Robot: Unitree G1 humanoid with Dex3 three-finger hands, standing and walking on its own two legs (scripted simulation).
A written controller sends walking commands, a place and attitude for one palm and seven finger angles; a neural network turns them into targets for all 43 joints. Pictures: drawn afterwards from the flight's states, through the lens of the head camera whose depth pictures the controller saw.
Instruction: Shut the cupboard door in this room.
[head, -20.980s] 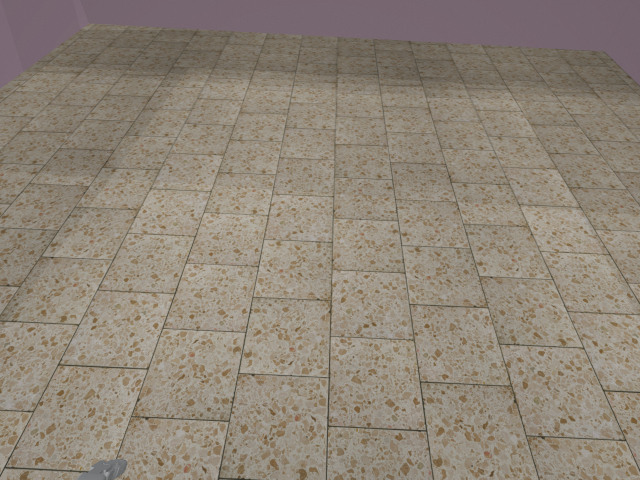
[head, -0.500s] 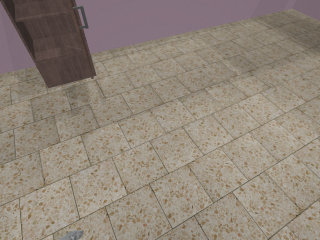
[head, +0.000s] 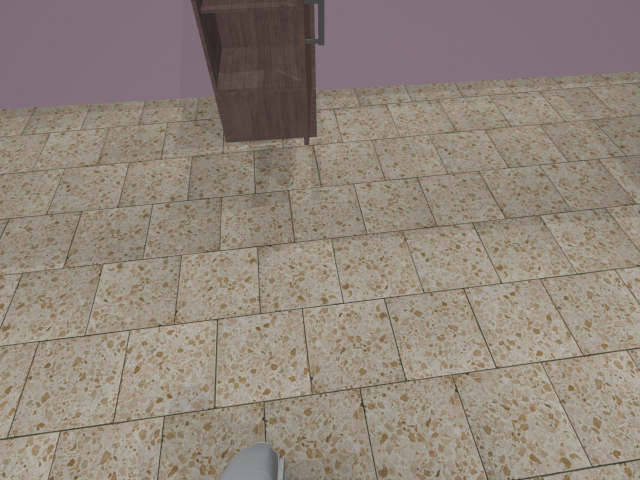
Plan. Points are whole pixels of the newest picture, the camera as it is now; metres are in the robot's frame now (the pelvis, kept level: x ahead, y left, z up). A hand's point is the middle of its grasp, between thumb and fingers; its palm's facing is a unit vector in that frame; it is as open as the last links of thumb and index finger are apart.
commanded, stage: stand and wait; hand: left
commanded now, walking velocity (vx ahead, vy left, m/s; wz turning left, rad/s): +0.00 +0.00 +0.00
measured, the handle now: (314, 22) +1.31 +0.16 -0.05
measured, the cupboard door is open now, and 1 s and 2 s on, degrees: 84 84 84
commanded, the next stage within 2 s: turn or walk to find it in 0.14 s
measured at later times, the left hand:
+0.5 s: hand (188, 425) +0.20 +0.23 -0.15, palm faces +0.06 -0.98 -0.21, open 7.3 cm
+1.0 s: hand (226, 445) +0.18 +0.17 -0.18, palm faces +0.22 -0.97 -0.11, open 7.3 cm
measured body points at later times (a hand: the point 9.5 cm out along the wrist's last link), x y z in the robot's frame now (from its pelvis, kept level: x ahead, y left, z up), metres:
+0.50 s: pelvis +0.12 +0.03 +0.00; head +0.12 +0.02 +0.45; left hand +0.19 +0.28 -0.14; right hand +0.15 -0.21 -0.15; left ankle +0.10 +0.13 -0.74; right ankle +0.18 -0.10 -0.71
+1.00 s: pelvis +0.29 +0.05 -0.01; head +0.32 +0.06 +0.44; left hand +0.17 +0.22 -0.17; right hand +0.38 -0.19 -0.16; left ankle +0.36 +0.16 -0.74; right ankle +0.21 -0.10 -0.74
